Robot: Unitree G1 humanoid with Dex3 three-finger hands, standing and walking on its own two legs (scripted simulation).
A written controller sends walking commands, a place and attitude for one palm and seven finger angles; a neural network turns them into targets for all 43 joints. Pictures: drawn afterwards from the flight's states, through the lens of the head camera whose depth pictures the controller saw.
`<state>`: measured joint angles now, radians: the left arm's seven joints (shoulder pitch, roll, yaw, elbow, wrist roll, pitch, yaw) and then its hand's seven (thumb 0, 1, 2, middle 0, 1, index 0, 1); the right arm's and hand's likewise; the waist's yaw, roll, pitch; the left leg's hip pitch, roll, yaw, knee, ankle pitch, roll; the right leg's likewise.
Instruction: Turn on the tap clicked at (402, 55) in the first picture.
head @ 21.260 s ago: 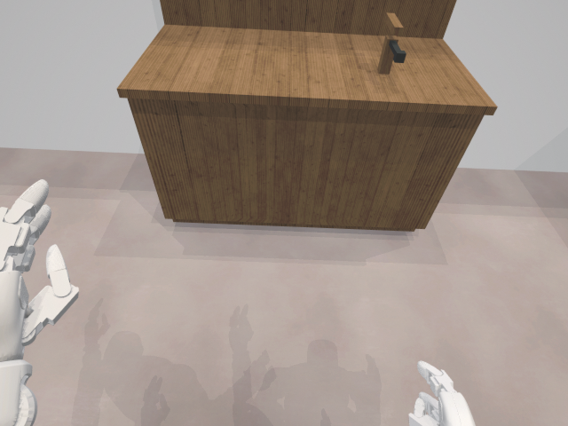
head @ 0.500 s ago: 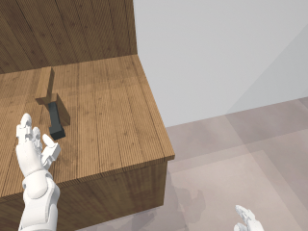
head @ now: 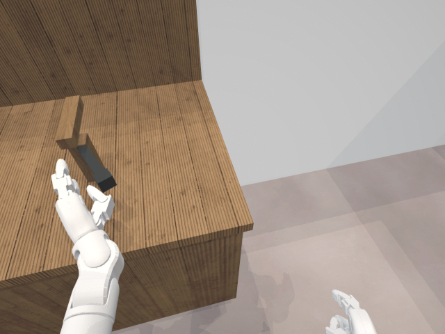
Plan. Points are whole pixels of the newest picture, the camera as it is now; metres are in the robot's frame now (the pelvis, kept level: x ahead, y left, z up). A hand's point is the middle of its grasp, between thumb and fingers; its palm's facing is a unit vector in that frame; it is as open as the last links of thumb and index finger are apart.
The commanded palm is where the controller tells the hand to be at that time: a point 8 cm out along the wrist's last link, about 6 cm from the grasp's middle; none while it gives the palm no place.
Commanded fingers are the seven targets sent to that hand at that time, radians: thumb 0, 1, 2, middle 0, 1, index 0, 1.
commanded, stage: push the lever round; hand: left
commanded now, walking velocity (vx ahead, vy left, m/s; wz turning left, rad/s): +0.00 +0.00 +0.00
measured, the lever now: (104, 180) +0.36 +0.25 +0.09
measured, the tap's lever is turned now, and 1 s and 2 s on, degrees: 26 56 86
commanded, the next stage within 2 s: lift the hand up off the lever in 1.76 s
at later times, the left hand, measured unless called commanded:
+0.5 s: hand (124, 193) +0.34 +0.21 +0.08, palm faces +0.73 -0.68 -0.06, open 7.8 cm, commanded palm +0.30 +0.23 +0.08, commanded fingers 0.00 0.90 0.90 -0.15 -0.15 -0.15 -0.15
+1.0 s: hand (143, 174) +0.39 +0.18 +0.07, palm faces +0.78 -0.61 -0.09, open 7.7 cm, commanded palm +0.33 +0.20 +0.08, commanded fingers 0.00 0.90 0.90 -0.15 -0.15 -0.15 -0.15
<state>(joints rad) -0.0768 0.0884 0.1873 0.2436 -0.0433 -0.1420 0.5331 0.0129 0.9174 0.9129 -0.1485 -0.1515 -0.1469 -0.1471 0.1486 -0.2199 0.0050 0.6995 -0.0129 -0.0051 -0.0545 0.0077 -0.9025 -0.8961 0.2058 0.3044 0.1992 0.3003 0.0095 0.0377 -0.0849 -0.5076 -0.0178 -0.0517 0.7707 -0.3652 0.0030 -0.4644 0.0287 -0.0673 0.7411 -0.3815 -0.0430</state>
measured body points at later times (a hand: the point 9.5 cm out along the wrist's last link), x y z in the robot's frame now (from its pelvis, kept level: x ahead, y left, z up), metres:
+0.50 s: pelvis +0.00 +0.00 +0.00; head +0.01 -0.01 +0.45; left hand +0.30 +0.24 +0.08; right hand +0.16 -0.24 -0.11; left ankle +0.02 +0.12 -0.71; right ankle +0.00 -0.09 -0.71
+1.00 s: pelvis +0.00 -0.01 +0.00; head +0.03 -0.01 +0.45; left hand +0.34 +0.21 +0.08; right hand +0.15 -0.24 -0.13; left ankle +0.02 +0.12 -0.71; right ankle +0.00 -0.09 -0.71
